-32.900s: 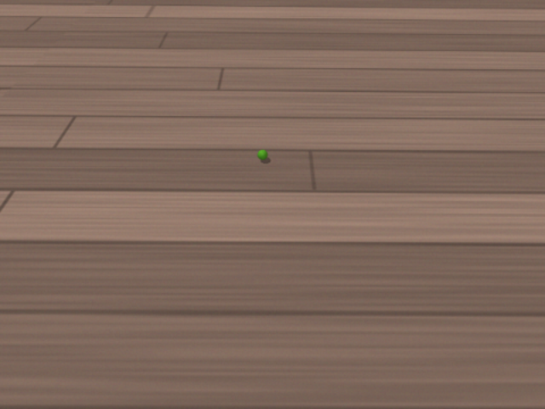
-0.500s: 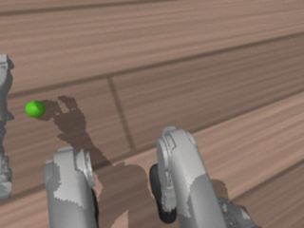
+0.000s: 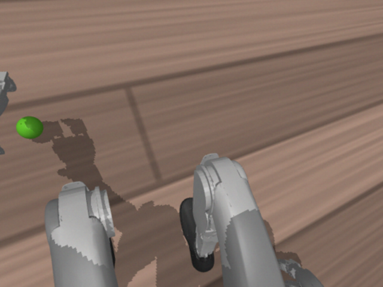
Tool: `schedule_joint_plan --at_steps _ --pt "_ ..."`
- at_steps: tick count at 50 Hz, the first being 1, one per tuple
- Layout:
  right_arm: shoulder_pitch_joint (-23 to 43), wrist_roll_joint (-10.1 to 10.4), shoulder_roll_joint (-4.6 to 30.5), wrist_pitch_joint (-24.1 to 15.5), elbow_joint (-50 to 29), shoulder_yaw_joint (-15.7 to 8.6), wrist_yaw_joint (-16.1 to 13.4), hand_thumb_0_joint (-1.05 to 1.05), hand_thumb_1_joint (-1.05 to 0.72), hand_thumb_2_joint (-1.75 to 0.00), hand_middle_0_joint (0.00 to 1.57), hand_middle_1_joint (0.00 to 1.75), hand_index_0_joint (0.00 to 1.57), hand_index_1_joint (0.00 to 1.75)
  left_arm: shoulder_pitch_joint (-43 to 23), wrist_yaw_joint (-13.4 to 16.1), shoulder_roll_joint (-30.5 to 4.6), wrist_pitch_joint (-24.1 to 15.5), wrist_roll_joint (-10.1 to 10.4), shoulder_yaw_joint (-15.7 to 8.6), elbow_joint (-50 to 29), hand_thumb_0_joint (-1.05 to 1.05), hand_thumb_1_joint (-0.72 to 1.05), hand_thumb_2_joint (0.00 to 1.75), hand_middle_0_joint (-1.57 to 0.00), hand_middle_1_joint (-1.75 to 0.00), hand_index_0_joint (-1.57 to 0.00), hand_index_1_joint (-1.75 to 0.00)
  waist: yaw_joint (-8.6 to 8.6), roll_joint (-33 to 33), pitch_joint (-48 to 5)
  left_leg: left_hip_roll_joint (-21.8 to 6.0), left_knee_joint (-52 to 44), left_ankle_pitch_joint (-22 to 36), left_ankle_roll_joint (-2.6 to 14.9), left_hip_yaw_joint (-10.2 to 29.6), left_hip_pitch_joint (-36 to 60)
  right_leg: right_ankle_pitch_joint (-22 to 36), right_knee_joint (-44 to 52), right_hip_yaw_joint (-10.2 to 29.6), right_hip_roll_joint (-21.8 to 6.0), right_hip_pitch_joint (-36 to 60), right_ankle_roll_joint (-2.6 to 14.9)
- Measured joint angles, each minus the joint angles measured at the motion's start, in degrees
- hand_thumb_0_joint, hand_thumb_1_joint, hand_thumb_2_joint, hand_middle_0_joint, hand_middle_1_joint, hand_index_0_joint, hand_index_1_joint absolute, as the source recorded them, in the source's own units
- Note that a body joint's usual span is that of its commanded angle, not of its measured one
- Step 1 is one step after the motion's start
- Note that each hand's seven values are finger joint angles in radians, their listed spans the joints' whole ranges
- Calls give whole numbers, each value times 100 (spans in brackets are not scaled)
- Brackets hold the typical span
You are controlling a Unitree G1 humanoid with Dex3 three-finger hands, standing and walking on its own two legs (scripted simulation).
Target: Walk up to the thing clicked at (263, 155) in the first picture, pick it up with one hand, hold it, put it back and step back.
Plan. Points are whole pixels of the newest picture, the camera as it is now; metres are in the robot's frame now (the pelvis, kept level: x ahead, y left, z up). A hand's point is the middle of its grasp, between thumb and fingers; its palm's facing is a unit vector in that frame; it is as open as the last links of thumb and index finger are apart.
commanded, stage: home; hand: left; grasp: from above
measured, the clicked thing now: (30, 127) +0.49 +0.28 -0.30
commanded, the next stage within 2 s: none
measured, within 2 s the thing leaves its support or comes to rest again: neither
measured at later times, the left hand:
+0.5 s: hand out of the picture +0.40 +0.29 -0.01, palm faces -0.34 -0.50 -0.80, open 8.9 cm
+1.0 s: hand out of the picture +0.26 +0.22 +0.20, palm faces +0.06 -0.94 -0.34, open 7.4 cm
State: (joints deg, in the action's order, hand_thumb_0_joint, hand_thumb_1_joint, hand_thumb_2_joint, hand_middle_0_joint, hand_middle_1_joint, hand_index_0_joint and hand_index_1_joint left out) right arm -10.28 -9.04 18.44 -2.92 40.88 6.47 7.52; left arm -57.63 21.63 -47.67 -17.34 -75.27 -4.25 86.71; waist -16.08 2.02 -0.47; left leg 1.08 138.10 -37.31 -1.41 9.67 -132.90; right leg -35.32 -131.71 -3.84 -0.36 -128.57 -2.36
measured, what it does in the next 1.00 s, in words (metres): rises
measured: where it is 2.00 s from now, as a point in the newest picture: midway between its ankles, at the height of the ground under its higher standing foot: (154, 264)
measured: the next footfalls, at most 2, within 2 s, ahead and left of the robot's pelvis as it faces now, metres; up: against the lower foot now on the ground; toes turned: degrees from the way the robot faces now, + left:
none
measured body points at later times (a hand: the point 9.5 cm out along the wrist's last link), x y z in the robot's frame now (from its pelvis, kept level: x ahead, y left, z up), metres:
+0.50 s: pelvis +0.02 +0.00 +0.11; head +0.22 +0.05 +0.51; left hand +0.41 +0.31 +0.03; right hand +0.15 -0.26 -0.02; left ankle +0.08 +0.13 -0.29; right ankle +0.12 -0.13 -0.29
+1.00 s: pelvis +0.04 +0.00 +0.29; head +0.14 +0.03 +0.72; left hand +0.26 +0.27 +0.22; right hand +0.26 -0.21 +0.20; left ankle +0.08 +0.13 -0.29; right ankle +0.12 -0.13 -0.29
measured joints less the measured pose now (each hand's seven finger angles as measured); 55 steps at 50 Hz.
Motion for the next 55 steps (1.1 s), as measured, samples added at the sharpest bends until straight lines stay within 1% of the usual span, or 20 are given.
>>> schedule_joint_plan --at_steps 2,3,5,8,10,12,14,17,19,22,24,26,30,36,42,45,49,52,55 --pt "-50 -36 -50 -29 16 -19 13 0 -90 -89 20 30 20 30 64 151 -37 47 -73 -143 -133 0 -50 100 -10 -102 -9 -102 -29 -8 23 14 85 -12 9 10 -99 -19 -71 -4 -1 -79 -2" --pt "-82 -43 -84 -44 25 -43 27 0 -90 -89 20 30 20 30 115 215 -29 98 -75 -203 -243 0 -50 100 -10 -102 -9 -102 -34 -18 12 17 115 -23 14 5 -142 -33 -100 2 -2 -117 2" --pt "-143 -31 -159 -64 52 -106 63 0 -90 -89 20 30 20 30 233 302 41 241 -7 -293 -507 0 -49 99 -11 -101 -10 -100 -26 -57 -46 23 137 -50 24 -22 -206 -72 -134 27 -11 -179 9" --pt "-190 46 -283 -55 101 -214 116 0 -90 -89 20 30 20 30 390 306 221 502 206 -374 -857 0 -43 97 -15 -94 -14 -94 36 -148 -215 10 71 -109 46 -83 -219 -139 -97 76 -20 -210 -5" --pt "-187 121 -353 -40 125 -288 147 0 -90 -89 20 30 20 30 481 197 365 701 439 -370 -1041 0 -36 95 -17 -87 -16 -87 115 -229 -338 -9 -33 -157 67 -122 -154 -183 -7 102 -24 -159 -35" --pt "-181 217 -404 -16 124 -372 173 0 -89 -89 20 30 20 30 622 -3 531 896 749 -354 -1287 0 -27 93 -19 -80 -18 -80 216 -323 -469 -26 -187 -205 81 -164 -34 -232 128 126 -35 -54 -47" --pt "-172 340 -438 29 91 -464 184 0 -89 -89 20 30 20 30 855 -278 720 1087 1141 -300 -1664 0 -17 91 -21 -72 -19 -73 345 -419 -589 -46 -389 -254 94 -204 157 -278 313 145 -46 120 -64" --pt "-129 536 -440 136 -8 -553 161 0 -89 -89 20 30 20 30 1362 -770 1005 1367 1837 -162 -2402 0 0 88 -22 -62 -20 -63 539 -525 -750 -85 -777 -311 111 -266 557 -323 673 170 -57 485 -89" --pt "-84 644 -418 198 -97 -593 123 0 -90 -89 20 30 20 30 1775 -1136 1191 1514 2330 -111 -2970 0 13 88 -22 -56 -21 -57 661 -558 -846 -114 -1065 -328 113 -299 865 -329 942 177 -58 766 -85" --pt "18 749 -357 271 -241 -654 20 0 -90 -89 21 30 20 30 2390 -1591 1438 1706 3019 4 -3791 0 34 90 -23 -49 -21 -50 833 -547 -950 -149 -1498 -312 107 -346 1340 -306 1344 186 -60 1203 -57" --pt "106 805 -305 294 -344 -700 -60 0 -90 -89 20 30 20 30 2803 -1822 1601 1791 3435 29 -4336 0 47 91 -23 -45 -21 -46 936 -520 -993 -163 -1775 -276 101 -364 1640 -272 1603 182 -65 1488 -38" --pt "201 855 -257 308 -445 -755 -142 0 -90 -89 20 30 20 30 3200 -1951 1750 1852 3781 50 -4829 0 59 91 -23 -41 -22 -42 1031 -483 -1032 -169 -2038 -230 91 -379 1928 -233 1849 177 -73 1765 -17" --pt "417 937 -192 271 -625 -838 -316 0 -90 -89 20 30 20 30 3864 -2044 2012 2027 4388 116 -5588 0 75 91 -22 -36 -21 -36 1178 -402 -1060 -163 -2536 -117 65 -401 2494 -147 2307 163 -102 2320 23" --pt "685 1033 -253 106 -845 -819 -578 0 -91 -89 20 30 20 30 4772 -2002 2361 2516 5279 158 -6469 0 85 90 -22 -32 -21 -32 1292 -337 -1045 -171 -3295 48 27 -410 3398 -6 3031 124 -122 3215 70" --pt "716 1104 -448 -71 -981 -642 -837 0 -90 -89 20 30 20 30 5647 -1903 2667 3068 6245 225 -7184 1 89 90 -21 -31 -21 -31 1287 -329 -1028 -198 -4113 178 9 -431 4424 112 3825 94 -122 4229 103" --pt "613 1129 -552 -160 -1019 -542 -959 0 -90 -89 20 30 20 30 6046 -1837 2804 3334 6674 248 -7503 1 89 90 -21 -31 -21 -31 1276 -331 -1006 -225 -4560 240 6 -444 4989 181 4272 83 -107 4789 113" --pt "372 1144 -657 -283 -1013 -422 -1135 1 -90 -89 20 30 20 30 6497 -1745 2995 3645 7102 245 -7826 1 90 90 -21 -31 -21 -30 1246 -349 -983 -253 -5189 339 1 -458 5763 287 4914 62 -91 5568 120" --pt "127 1150 -701 -364 -995 -352 -1288 1 -90 -89 20 30 20 30 6811 -1701 3145 3858 7373 193 -8050 1 90 90 -21 -30 -20 -30 1220 -367 -978 -274 -5676 424 0 -469 6346 381 5416 47 -79 6158 124" --pt "-127 1145 -714 -450 -979 -310 -1441 1 -90 -89 21 30 20 30 7130 -1674 3272 4030 7600 133 -8291 1 90 90 -21 -30 -20 -30 1197 -388 -961 -293 -6161 513 3 -481 6927 481 5919 36 -66 6747 124"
